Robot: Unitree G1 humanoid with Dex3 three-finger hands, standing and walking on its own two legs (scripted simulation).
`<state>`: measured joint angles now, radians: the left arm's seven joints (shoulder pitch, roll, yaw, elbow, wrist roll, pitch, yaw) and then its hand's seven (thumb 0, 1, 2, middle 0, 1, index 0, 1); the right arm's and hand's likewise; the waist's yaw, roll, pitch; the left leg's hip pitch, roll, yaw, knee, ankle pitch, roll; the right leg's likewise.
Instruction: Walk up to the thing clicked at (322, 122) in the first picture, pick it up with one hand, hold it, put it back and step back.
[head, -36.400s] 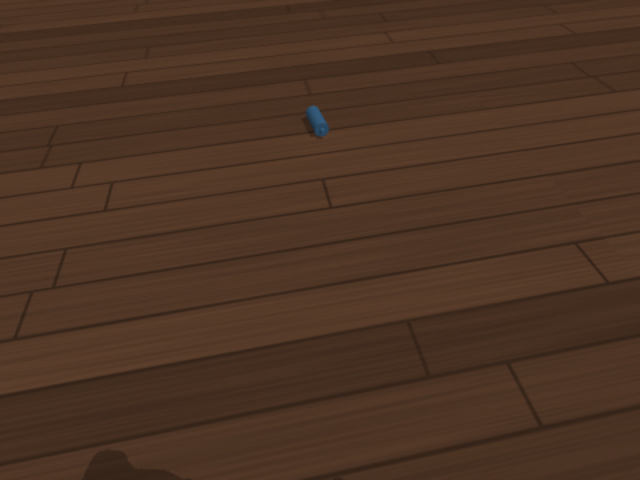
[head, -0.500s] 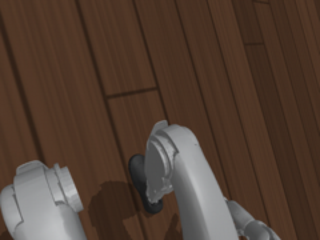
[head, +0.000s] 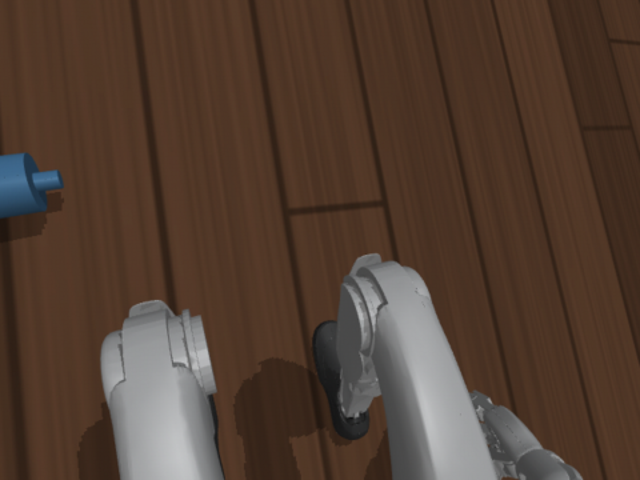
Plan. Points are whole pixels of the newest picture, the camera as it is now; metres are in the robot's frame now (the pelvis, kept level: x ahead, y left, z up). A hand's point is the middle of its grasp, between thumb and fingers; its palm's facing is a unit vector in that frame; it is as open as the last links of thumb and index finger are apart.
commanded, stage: go down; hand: left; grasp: from above
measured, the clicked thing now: out of the picture +0.47 +0.41 -0.29
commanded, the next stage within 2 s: none
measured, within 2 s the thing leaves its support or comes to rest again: neither
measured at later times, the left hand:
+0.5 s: hand out of the picture +0.43 +0.43 +0.03, palm faces -0.42 -0.14 -0.90, open 14.0 cm
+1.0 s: hand out of the picture +0.42 +0.44 +0.11, palm faces -0.41 -0.13 -0.90, open 13.8 cm
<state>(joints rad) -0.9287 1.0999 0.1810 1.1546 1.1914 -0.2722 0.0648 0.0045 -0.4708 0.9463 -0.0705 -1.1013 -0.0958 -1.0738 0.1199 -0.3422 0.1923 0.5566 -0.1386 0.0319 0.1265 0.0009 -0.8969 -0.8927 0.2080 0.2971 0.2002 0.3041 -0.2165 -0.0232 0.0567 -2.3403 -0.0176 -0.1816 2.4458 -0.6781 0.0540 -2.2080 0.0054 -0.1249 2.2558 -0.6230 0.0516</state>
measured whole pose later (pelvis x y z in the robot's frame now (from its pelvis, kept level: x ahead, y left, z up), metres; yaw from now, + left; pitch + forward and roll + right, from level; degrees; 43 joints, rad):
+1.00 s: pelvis +0.00 -0.01 +0.15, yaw +6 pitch +34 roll -8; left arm -0.88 1.06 0.22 1.10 1.08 -0.42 -0.12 0.00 -0.46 0.92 -0.12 -1.01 -0.14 -1.00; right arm 0.18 -0.28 0.09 0.65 -0.05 0.11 0.01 0.00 -0.91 -0.90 0.21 0.30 0.20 0.30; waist -0.20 0.02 -0.10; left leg -1.91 0.02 -0.10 1.95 -0.63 0.03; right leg -1.85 0.00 -0.06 1.83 -0.57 0.05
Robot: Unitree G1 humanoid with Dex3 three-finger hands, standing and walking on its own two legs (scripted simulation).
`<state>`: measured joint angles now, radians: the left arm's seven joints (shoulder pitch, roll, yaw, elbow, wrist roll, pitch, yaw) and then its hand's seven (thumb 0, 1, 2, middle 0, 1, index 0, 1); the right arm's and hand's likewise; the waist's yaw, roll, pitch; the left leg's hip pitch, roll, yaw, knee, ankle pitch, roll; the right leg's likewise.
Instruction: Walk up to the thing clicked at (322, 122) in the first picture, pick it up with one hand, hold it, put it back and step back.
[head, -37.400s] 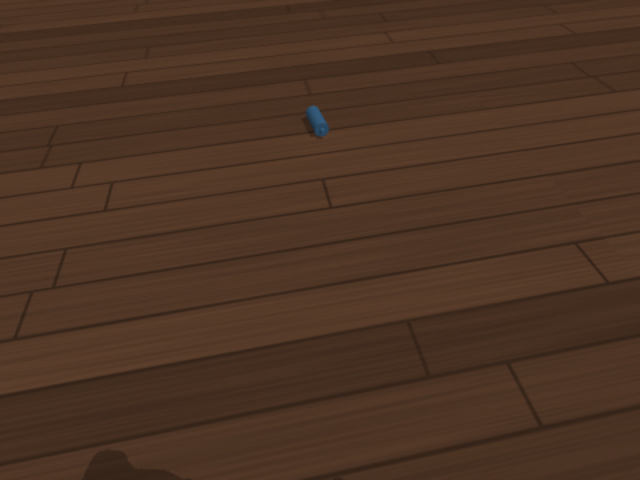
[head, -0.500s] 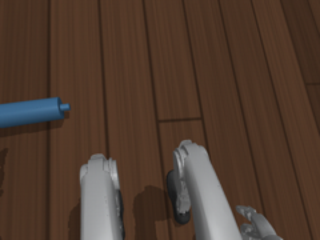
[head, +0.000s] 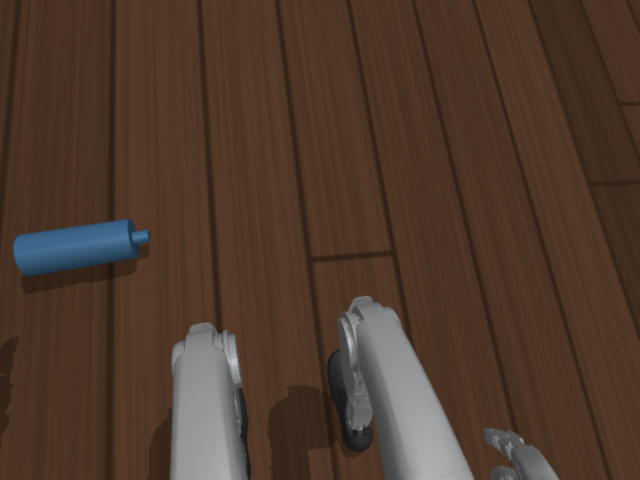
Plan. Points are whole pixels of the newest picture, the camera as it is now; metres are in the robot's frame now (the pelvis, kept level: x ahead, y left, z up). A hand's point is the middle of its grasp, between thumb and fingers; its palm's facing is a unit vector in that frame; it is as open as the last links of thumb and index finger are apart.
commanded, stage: go down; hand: left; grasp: from above
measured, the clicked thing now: (89, 245) +0.52 +0.37 -0.44
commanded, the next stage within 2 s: approach in 1.62 s
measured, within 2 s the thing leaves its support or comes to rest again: neither
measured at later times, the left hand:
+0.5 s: hand out of the picture +0.46 +0.40 +0.00, palm faces -0.42 -0.08 -0.90, open 13.4 cm
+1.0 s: hand out of the picture +0.46 +0.41 +0.02, palm faces -0.44 -0.07 -0.90, open 12.9 cm
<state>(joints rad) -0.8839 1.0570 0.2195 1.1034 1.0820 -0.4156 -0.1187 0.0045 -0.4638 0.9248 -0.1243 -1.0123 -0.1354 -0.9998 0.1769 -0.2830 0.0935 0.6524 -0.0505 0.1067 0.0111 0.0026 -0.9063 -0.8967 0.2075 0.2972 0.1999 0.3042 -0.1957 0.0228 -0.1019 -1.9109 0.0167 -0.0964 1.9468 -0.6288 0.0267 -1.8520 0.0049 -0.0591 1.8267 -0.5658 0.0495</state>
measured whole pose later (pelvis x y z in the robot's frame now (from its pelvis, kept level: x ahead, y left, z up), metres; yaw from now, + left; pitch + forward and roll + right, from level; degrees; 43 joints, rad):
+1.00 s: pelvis +0.01 +0.01 +0.05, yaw +0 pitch +32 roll -8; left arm -0.89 1.05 0.20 1.18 1.13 -0.44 -0.07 0.00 -0.32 0.79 -0.30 -0.81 -0.29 -0.82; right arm 0.18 -0.26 0.09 0.68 -0.05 0.10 0.01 0.00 -0.92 -0.90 0.21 0.30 0.20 0.30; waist -0.19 0.02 -0.11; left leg -1.75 0.03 -0.09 1.78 -0.60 0.03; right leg -1.69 0.01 -0.05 1.65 -0.54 0.05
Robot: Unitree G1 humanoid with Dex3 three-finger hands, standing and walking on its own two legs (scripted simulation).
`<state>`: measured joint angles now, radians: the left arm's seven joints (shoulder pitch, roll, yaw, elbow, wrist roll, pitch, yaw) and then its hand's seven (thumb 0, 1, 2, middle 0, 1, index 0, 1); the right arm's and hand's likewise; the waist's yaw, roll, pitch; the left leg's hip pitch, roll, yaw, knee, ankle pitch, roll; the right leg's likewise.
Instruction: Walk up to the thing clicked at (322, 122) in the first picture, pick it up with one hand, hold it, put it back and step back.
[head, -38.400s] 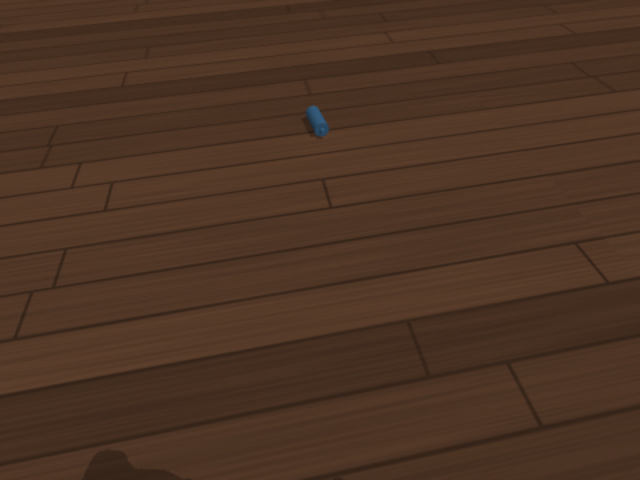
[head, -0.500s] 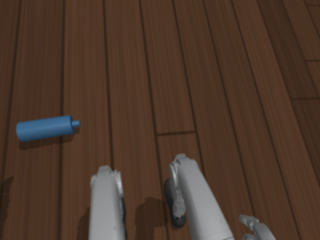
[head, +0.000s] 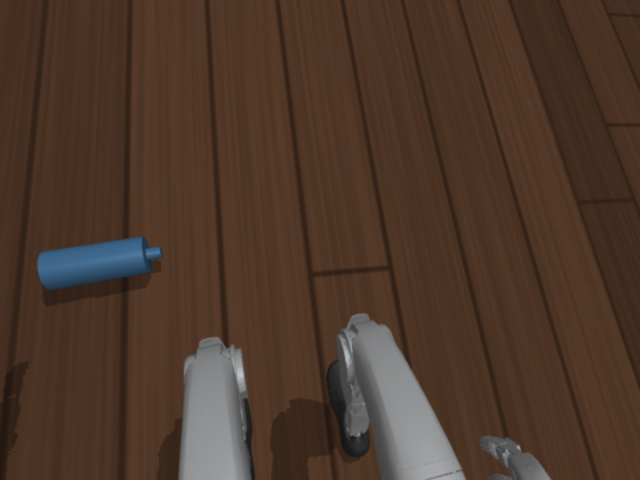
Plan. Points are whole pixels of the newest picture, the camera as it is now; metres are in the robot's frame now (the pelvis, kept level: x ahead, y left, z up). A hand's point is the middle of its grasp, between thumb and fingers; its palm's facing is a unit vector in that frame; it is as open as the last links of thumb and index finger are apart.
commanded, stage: go down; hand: left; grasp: from above
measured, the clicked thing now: (106, 261) +0.51 +0.36 -0.49
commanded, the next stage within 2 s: approach in 0.62 s
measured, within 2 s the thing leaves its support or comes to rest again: neither
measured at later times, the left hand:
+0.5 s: hand out of the picture +0.45 +0.41 -0.02, palm faces -0.44 -0.08 -0.89, open 12.7 cm
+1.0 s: hand out of the picture +0.46 +0.40 -0.06, palm faces -0.49 -0.07 -0.87, open 13.6 cm
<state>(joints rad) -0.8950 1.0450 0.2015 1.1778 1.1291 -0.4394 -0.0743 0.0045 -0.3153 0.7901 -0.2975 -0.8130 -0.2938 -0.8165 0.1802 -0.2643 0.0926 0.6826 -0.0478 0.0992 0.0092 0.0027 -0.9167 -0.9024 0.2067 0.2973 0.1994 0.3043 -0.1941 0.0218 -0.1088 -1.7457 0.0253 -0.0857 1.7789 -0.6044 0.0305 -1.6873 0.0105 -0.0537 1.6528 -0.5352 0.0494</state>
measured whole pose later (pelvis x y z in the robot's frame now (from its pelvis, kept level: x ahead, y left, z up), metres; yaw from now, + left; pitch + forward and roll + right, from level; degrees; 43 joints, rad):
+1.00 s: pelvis +0.01 +0.00 +0.00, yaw -1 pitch +34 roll -9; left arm -0.92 1.06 0.16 1.28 1.17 -0.47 -0.01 0.00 -0.42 0.86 -0.20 -0.92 -0.20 -0.92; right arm 0.17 -0.26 0.10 0.68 -0.06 0.10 0.03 0.00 -0.91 -0.91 0.21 0.30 0.20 0.30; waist -0.20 0.01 -0.12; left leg -1.77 0.03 -0.09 1.79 -0.62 0.03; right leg -1.70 0.01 -0.06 1.66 -0.55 0.04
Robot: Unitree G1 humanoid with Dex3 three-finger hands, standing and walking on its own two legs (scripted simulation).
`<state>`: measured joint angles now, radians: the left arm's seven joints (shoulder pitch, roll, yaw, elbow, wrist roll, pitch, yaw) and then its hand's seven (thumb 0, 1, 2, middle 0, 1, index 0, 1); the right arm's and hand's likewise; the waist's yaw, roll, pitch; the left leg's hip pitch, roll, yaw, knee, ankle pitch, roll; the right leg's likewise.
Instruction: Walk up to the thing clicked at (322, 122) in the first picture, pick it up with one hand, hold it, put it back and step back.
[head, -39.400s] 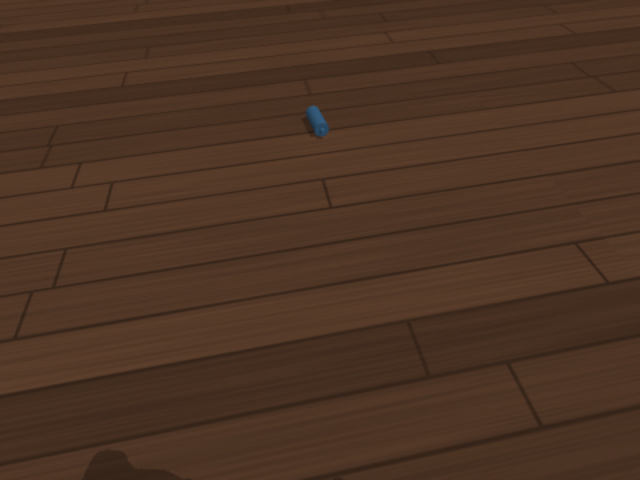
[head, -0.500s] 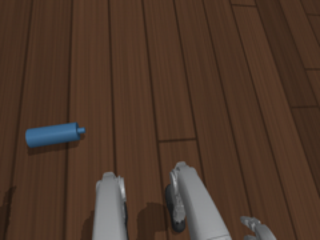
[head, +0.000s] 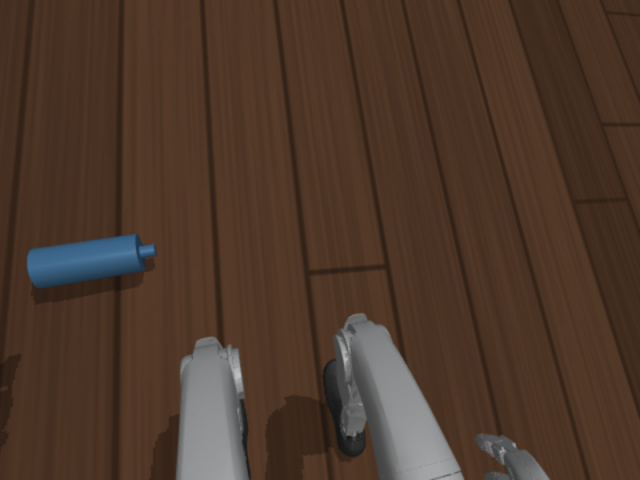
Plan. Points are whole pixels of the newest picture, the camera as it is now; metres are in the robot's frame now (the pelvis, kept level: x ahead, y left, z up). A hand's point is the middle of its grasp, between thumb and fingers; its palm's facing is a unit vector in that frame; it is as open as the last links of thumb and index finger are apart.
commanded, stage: approach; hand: left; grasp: from above
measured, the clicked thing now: (98, 259) +0.50 +0.36 -0.49
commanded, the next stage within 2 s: rest palm in 1.18 s
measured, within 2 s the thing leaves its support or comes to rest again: neither
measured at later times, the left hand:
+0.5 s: hand (67, 259) +0.46 +0.36 -0.33, palm faces -0.40 -0.06 -0.91, open 13.8 cm
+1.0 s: hand (98, 245) +0.50 +0.34 -0.40, palm faces -0.38 -0.07 -0.92, open 13.9 cm
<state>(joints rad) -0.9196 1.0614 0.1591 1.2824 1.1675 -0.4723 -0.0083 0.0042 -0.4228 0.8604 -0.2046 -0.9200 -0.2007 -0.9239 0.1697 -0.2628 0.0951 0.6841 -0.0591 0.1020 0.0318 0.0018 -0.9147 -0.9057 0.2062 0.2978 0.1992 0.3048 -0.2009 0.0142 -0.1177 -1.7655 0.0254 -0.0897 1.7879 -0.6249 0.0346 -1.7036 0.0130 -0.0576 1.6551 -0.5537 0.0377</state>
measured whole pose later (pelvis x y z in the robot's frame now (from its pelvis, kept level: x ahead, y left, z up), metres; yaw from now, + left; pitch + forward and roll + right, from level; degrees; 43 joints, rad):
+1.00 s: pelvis +0.00 -0.01 -0.21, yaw -6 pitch +33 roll -14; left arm -1.03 1.15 0.29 1.48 1.36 -0.33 0.41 0.01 -0.52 0.96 -0.10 -1.09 -0.12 -1.07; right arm 0.12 -0.32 0.21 0.64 -0.17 0.00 0.15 0.00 -0.92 -0.90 0.21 0.30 0.20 0.30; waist -0.35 -0.09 0.12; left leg -2.34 0.00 -0.20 2.50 -0.76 0.01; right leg -2.25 0.03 -0.12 2.32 -0.66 0.07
